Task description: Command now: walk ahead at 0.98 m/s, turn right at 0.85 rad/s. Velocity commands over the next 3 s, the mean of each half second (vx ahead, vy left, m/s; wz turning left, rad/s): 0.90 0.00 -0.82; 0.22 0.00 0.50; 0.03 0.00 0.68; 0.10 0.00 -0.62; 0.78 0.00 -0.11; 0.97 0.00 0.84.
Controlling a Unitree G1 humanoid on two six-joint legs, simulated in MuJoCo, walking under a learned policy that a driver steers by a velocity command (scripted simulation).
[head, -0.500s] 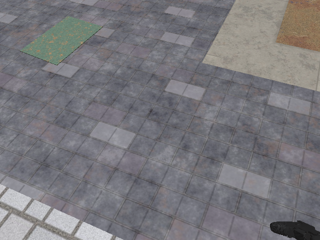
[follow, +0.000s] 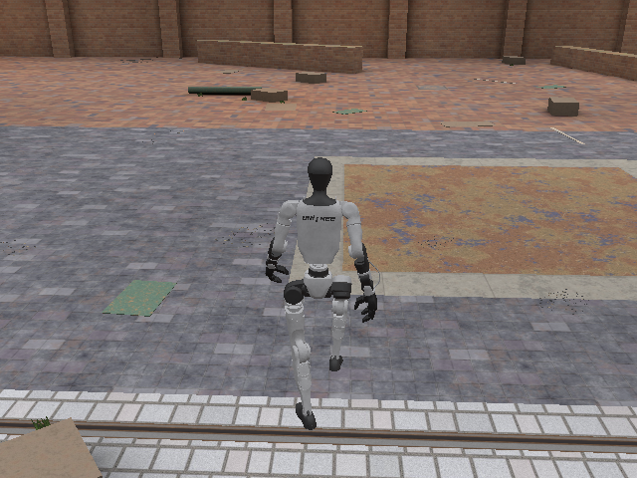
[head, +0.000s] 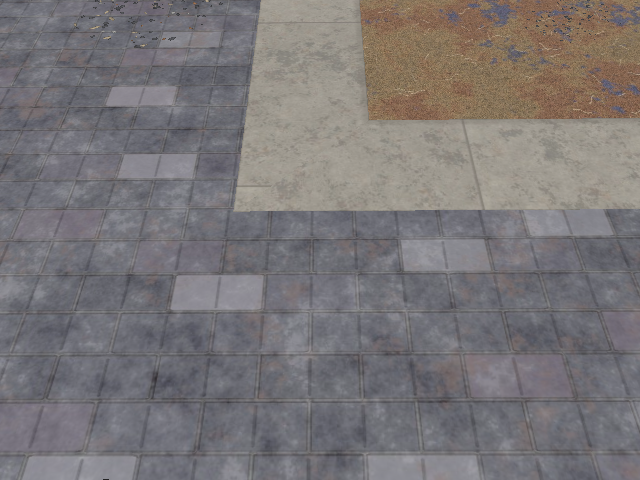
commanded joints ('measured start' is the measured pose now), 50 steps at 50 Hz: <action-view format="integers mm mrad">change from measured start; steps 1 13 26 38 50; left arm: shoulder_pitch -76 271 365 218 13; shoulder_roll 20 160 216 78 96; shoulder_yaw -15 58 61 -20 -35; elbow -72 61 128 -21 -92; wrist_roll -2 -2 -5 28 -18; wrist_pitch -10 -41 -79 23 12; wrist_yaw -10 89 95 97 123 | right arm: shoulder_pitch -43 -292 -238 -181 -183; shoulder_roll -139 -133 -171 -211 -240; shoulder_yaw -11 16 13 -39 -93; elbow -61 -295 -285 -199 -260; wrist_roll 1 -56 -24 7 -1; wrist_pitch -12 22 -1 72 170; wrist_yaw -29 -1 -3 14 9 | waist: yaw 64 0 -17 93 -2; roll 60 160 -88 68 195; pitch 118 40 -106 -162 -45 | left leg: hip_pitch -141 -894 -349 -400 -437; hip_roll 249 172 8 186 91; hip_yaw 20 -412 -257 -673 -942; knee -24 1137 219 158 105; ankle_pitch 1141 17 603 1000 123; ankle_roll -54 -71 51 222 110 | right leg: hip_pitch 199 677 860 363 450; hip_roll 77 -56 69 112 184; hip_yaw -111 655 324 176 232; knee -171 -756 -301 162 -309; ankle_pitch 19 -372 606 -487 -447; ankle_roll -42 -242 44 187 151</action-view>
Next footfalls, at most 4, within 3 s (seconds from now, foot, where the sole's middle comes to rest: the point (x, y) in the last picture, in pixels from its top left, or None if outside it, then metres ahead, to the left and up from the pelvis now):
0.12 right None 0.30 -0.03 -0.76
0.54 left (332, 366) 0.74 -0.02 -0.76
1.06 right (407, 379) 0.70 -0.19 -0.76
1.50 left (309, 418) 0.62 0.04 -0.76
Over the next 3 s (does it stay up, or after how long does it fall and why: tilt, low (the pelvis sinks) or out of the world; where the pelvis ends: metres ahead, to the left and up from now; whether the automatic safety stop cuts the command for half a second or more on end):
stays up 1.41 -0.21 0.00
